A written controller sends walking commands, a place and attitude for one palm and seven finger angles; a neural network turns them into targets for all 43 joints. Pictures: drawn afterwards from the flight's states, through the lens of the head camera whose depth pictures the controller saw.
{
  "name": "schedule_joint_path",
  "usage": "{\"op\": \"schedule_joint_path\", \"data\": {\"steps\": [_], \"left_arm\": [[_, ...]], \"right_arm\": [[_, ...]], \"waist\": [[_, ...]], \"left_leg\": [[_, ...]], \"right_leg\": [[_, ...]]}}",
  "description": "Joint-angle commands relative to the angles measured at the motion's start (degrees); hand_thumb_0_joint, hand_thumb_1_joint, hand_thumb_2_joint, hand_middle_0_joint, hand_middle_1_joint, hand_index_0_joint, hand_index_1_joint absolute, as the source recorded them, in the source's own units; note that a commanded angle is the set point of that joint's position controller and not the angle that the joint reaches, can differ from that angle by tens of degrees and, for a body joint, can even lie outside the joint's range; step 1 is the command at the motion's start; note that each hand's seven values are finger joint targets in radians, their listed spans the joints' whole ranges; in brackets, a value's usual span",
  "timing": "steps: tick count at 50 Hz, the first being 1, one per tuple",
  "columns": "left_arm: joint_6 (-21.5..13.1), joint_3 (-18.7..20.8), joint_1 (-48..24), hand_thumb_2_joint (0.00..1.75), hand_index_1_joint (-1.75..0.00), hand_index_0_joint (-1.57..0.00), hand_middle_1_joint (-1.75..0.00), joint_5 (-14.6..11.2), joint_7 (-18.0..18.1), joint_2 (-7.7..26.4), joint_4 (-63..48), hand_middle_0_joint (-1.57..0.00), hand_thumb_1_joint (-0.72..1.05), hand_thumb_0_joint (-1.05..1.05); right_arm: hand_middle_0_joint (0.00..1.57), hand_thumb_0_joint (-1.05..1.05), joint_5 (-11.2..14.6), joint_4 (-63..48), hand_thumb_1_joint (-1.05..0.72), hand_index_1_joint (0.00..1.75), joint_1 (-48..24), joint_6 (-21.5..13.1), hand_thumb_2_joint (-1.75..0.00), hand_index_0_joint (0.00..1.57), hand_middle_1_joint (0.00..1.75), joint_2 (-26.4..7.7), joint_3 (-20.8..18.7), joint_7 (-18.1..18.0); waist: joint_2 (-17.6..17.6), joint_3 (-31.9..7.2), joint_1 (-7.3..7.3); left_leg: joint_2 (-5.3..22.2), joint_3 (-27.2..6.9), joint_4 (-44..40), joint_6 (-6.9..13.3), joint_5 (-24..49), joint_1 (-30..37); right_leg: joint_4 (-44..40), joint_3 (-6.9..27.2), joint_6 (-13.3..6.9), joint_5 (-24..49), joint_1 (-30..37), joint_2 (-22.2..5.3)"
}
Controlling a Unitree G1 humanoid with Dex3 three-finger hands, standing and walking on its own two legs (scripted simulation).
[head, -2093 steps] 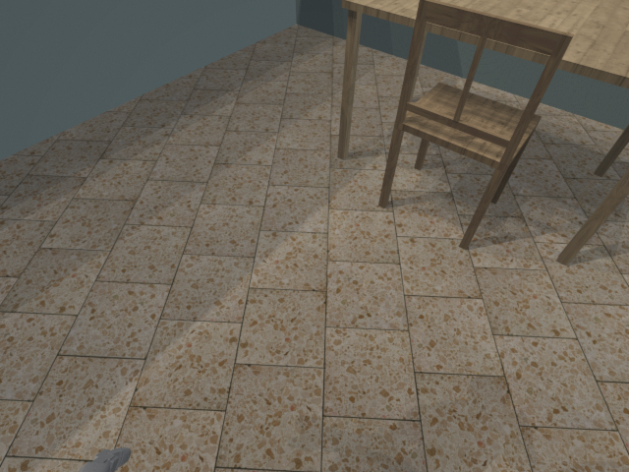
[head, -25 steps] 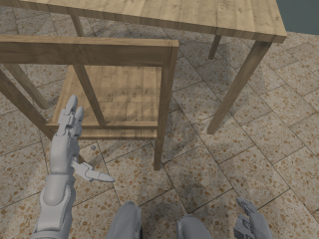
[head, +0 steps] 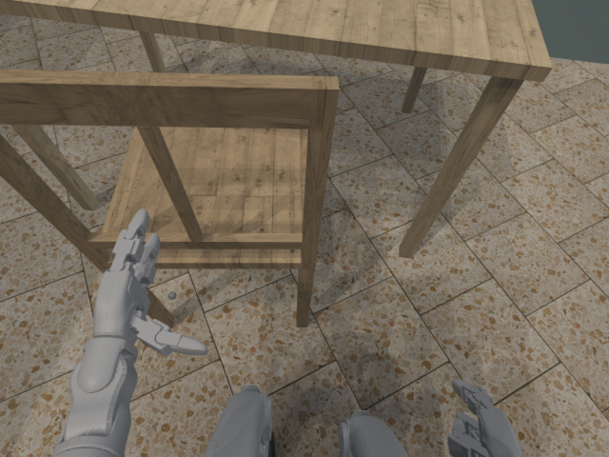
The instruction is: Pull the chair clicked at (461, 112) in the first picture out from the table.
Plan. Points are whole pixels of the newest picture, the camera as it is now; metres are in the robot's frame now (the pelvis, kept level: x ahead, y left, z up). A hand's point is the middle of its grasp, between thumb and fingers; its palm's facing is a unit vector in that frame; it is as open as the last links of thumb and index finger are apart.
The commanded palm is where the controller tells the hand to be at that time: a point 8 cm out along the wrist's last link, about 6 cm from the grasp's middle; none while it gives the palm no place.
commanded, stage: push the fingers through the gap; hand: left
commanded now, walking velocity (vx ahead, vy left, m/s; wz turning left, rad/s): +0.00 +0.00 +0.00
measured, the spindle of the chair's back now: (176, 191) +0.47 +0.21 +0.02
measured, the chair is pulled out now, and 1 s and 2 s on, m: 0.15 0.15 0.15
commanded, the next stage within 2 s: hook a spindle and tug to test in 1.60 s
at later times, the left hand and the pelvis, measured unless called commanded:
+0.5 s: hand (187, 264) +0.35 +0.17 +0.02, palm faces +0.05 -1.00 -0.03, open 16.9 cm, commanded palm +0.34 +0.22 +0.02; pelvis +0.00 +0.00 +0.00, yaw -1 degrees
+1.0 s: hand (187, 222) +0.41 +0.18 +0.03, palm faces +0.05 -1.00 -0.04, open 16.9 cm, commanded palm +0.39 +0.22 +0.02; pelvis +0.00 +0.01 +0.00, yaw -1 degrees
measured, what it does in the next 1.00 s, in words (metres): stands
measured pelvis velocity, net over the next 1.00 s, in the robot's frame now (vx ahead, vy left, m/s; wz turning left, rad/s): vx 0.00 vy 0.01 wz -0.02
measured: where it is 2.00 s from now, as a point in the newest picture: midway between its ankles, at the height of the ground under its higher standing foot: outside the picture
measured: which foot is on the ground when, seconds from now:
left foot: down 0.00-1.00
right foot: down 0.00-1.00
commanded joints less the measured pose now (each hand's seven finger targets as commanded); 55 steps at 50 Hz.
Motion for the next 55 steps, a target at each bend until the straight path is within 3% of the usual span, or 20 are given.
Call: {"op": "schedule_joint_path", "data": {"steps": [1, 2, 6, 7, 8, 10, 13, 16, 19, 22, 23, 29, 31, 34, 36, 40, 46, 49, 51, 55], "left_arm": [[-8.2, -0.6, -9.0, 0.3, -0.08, -0.06, -0.08, -1.1, -0.7, 6.3, -28.3, -0.06, -0.5, 0.0], [-9.6, 1.7, -10.1, 0.3, -0.08, -0.06, -0.08, -0.3, 1.1, 9.3, -29.4, -0.06, -0.5, 0.0], [-10.9, 3.3, -13.3, 0.3, -0.08, -0.06, -0.08, 3.2, 6.0, 7.6, -16.0, -0.06, -0.5, 0.0], [-10.4, 4.9, -13.1, 0.3, -0.08, -0.06, -0.08, 3.9, 6.3, 8.9, -12.4, -0.06, -0.5, 0.0], [-9.2, 3.4, -12.7, 0.3, -0.08, -0.06, -0.08, 4.3, 5.9, 6.8, -8.6, -0.06, -0.5, 0.0], [-6.5, 2.4, -14.3, 0.3, -0.08, -0.06, -0.08, 3.6, 4.2, 6.0, -6.2, -0.06, -0.5, 0.0], [-3.3, 1.6, -15.0, 0.3, -0.08, -0.06, -0.08, 1.8, 1.2, 6.3, -9.1, -0.06, -0.5, 0.0], [-3.5, 2.2, -19.5, 0.3, -0.08, -0.06, -0.08, 0.7, 0.6, 8.0, -14.8, -0.06, -0.5, 0.0], [-5.6, 3.1, -24.3, 0.3, -0.08, -0.06, -0.08, 0.8, 2.3, 8.7, -14.0, -0.06, -0.5, 0.0], [-6.8, 5.7, -21.9, 0.3, -0.08, -0.06, -0.08, 1.9, 3.9, 9.9, -7.0, -0.06, -0.5, 0.0], [-6.8, 5.5, -22.8, 0.3, -0.08, -0.06, -0.08, 2.2, 4.1, 9.2, -4.7, -0.06, -0.5, 0.0], [-8.8, 5.3, -29.9, 0.3, -0.08, -0.06, -0.08, 2.8, 2.7, 10.9, -5.7, -0.06, -0.5, 0.0], [-8.0, 5.5, -28.1, 0.3, -0.08, -0.06, -0.08, 2.5, 1.8, 10.9, -3.4, -0.06, -0.5, 0.0], [-5.9, 3.4, -30.3, 0.3, -0.08, -0.06, -0.08, 2.0, 0.7, 8.5, 0.9, -0.06, -0.5, 0.0], [-4.9, 4.9, -30.7, 0.3, -0.08, -0.06, -0.08, 1.8, 0.7, 9.5, 3.5, -0.06, -0.5, 0.0], [-6.0, 7.9, -35.9, 0.3, -0.08, -0.06, -0.08, 2.3, 1.7, 12.7, 4.0, -0.06, -0.5, 0.0], [-9.2, 7.1, -38.8, 0.3, -0.08, -0.06, -0.08, 3.9, 3.1, 12.5, 1.9, -0.06, -0.5, 0.0], [-7.8, 5.6, -37.3, 0.3, -0.08, -0.06, -0.08, 4.1, 2.7, 10.4, 6.1, -0.06, -0.5, 0.0], [-6.6, 6.9, -37.8, 0.3, -0.08, -0.06, -0.08, 3.9, 2.4, 11.6, 8.7, -0.06, -0.5, 0.0], [-6.5, 7.0, -41.9, 0.3, -0.08, -0.06, -0.08, 4.1, 2.5, 11.7, 9.8, -0.06, -0.5, 0.0]], "right_arm": [[0.2, 0.0, -0.2, -8.0, -0.9, 0.3, 1.0, -4.1, -0.9, 0.2, 0.3, -8.1, -4.1, -1.3], [0.2, 0.0, -0.6, -6.9, -0.9, 0.3, 1.1, -4.4, -0.9, 0.2, 0.3, -8.3, -3.9, -1.5], [0.2, 0.0, -1.7, -3.8, -0.9, 0.3, 0.7, -4.0, -0.9, 0.2, 0.3, -7.4, -3.3, -0.7], [0.2, 0.0, -1.6, -3.6, -0.9, 0.3, 0.8, -3.6, -0.9, 0.2, 0.3, -7.7, -3.4, -0.6], [0.2, 0.0, -1.5, -4.2, -0.9, 0.3, 0.3, -3.2, -0.9, 0.2, 0.3, -7.7, -3.3, -0.4], [0.2, 0.0, -1.0, -5.3, -0.9, 0.3, 0.1, -2.5, -0.9, 0.2, 0.3, -8.3, -3.3, -0.3], [0.2, 0.0, -0.2, -7.0, -0.9, 0.3, 1.0, -1.9, -0.9, 0.2, 0.3, -8.9, -3.4, -0.5], [0.2, 0.0, 0.0, -6.8, -0.9, 0.3, 1.5, -2.1, -0.9, 0.2, 0.3, -8.8, -3.5, -1.1], [0.2, 0.0, -0.4, -4.6, -0.9, 0.3, 2.1, -2.7, -0.9, 0.2, 0.3, -8.4, -3.3, -1.4], [0.2, 0.0, -0.9, -3.4, -0.9, 0.3, 2.8, -2.7, -0.9, 0.2, 0.3, -8.4, -3.2, -1.1], [0.2, 0.0, -0.9, -3.1, -0.9, 0.3, 2.8, -2.5, -0.9, 0.2, 0.3, -8.3, -3.3, -1.0], [0.2, 0.0, -1.1, -2.7, -0.9, 0.3, 3.5, -2.5, -0.9, 0.2, 0.3, -8.8, -3.5, -0.9], [0.2, 0.0, -0.9, -2.8, -0.9, 0.3, 3.9, -2.3, -0.9, 0.2, 0.3, -8.9, -3.6, -0.8], [0.2, 0.0, -0.5, -2.4, -0.9, 0.3, 4.5, -1.7, -0.9, 0.2, 0.3, -9.2, -3.6, -0.7], [0.2, 0.0, -0.3, -2.4, -0.9, 0.3, 4.9, -1.3, -0.9, 0.2, 0.3, -9.5, -3.7, -0.8], [0.2, 0.0, -0.6, -2.3, -0.9, 0.3, 5.3, -1.0, -0.9, 0.2, 0.3, -9.4, -3.6, -0.8], [0.2, 0.0, -1.4, -1.7, -0.9, 0.3, 6.6, -0.9, -0.9, 0.2, 0.3, -9.3, -3.9, -0.1], [0.2, 0.0, -1.3, -1.4, -0.9, 0.3, 7.1, -0.2, -0.9, 0.2, 0.3, -9.5, -3.9, 0.3], [0.2, 0.0, -1.2, -1.3, -0.9, 0.3, 7.5, 0.4, -0.9, 0.2, 0.3, -9.7, -4.0, 0.3], [0.2, 0.0, -1.1, -1.3, -0.9, 0.3, 7.9, 1.0, -0.9, 0.2, 0.3, -9.7, -3.9, 0.2]], "waist": [[3.7, -26.5, -0.34], [4.3, -25.7, -0.59], [1.2, -15.4, -2.32], [0.2, -14.3, -2.08], [0.1, -14.1, -1.93], [0.6, -15.9, -1.62], [2.3, -22.7, -0.57], [2.7, -25.5, -1.07], [1.0, -23.0, -2.57], [0.2, -19.4, -1.96], [-1.5, -18.3, -2.58], [4.5, -23.2, -2.38], [3.0, -23.2, -2.09], [1.2, -21.1, -3.5], [-0.4, -19.7, -3.36], [0.5, -20.7, -2.95], [5.6, -25.6, -2.87], [2.3, -23.9, -3.94], [0.6, -22.3, -3.88], [1.4, -22.2, -4.2]], "left_leg": [[0.2, -3.2, -8.7, 0.1, 20.6, 31.0], [0.5, -3.5, -8.1, 0.0, 21.5, 30.7], [0.0, -3.7, -6.4, -0.2, 13.6, 20.8], [-0.2, -3.5, -6.0, -0.1, 11.6, 18.4], [-0.5, -3.1, -6.3, -0.2, 9.4, 17.3], [-0.8, -2.4, -7.0, -0.2, 7.5, 17.8], [-0.5, -2.2, -8.4, -0.2, 12.0, 22.9], [0.0, -2.5, -8.3, 0.0, 16.1, 26.5], [0.3, -3.2, -7.4, 0.1, 16.2, 25.3], [-0.1, -2.7, -7.0, 0.0, 14.8, 21.2], [-0.1, -2.4, -6.8, 0.1, 14.1, 20.0], [-0.2, -2.3, -7.0, -0.2, 14.9, 24.2], [-0.2, -2.2, -7.4, -0.3, 15.5, 23.9], [0.0, -2.5, -7.7, -0.1, 14.4, 23.1], [-0.1, -2.6, -8.1, -0.1, 12.3, 21.6], [-0.2, -2.2, -7.4, 0.0, 12.7, 20.6], [0.4, -3.2, -7.5, -0.8, 18.9, 28.5], [0.4, -3.4, -7.7, -0.6, 18.2, 27.0], [0.2, -3.1, -7.7, -0.4, 16.3, 24.2], [0.2, -3.5, -7.8, -0.4, 16.4, 25.1]], "right_leg": [[-11.2, 2.5, -0.2, 21.7, 5.0, 0.0], [-10.3, 2.3, -0.3, 21.5, 3.2, 0.3], [-8.6, 1.6, -0.1, 15.0, -2.8, 0.4], [-8.6, 1.9, -0.2, 13.8, -3.0, 0.5], [-8.8, 2.0, -0.2, 12.4, -2.8, 0.3], [-10.1, 2.6, -0.2, 11.7, -1.4, 0.2], [-11.3, 3.1, -0.3, 16.1, 3.4, 0.0], [-11.7, 3.2, 0.0, 19.4, 4.5, 0.2], [-11.0, 2.8, 0.3, 18.8, 2.1, 0.3], [-10.6, 2.9, 0.1, 18.0, 1.8, 0.5], [-10.5, 3.0, 0.2, 18.2, 1.6, 0.4], [-10.6, 3.5, -0.1, 18.0, 1.2, 0.2], [-11.0, 3.6, -0.1, 19.0, 2.6, 0.3], [-11.5, 3.0, 0.2, 18.2, 1.0, 0.2], [-12.0, 3.0, 0.2, 16.1, 0.9, 0.3], [-11.4, 3.5, 0.2, 16.6, 1.4, 0.2], [-9.9, 2.5, -0.3, 19.3, -1.3, 0.6], [-10.5, 2.2, -0.1, 19.3, -1.3, 0.7], [-10.9, 2.4, 0.1, 18.7, -0.2, 0.6], [-10.9, 2.2, -0.1, 17.9, -1.9, 0.6]]}}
